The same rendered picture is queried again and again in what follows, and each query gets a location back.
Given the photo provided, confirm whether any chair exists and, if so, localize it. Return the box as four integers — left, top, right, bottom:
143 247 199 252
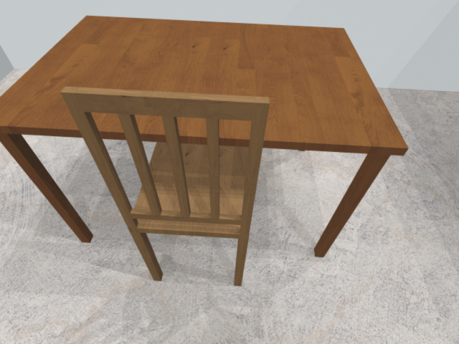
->
60 87 270 286

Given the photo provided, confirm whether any table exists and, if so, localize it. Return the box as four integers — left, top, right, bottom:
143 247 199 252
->
0 16 409 257

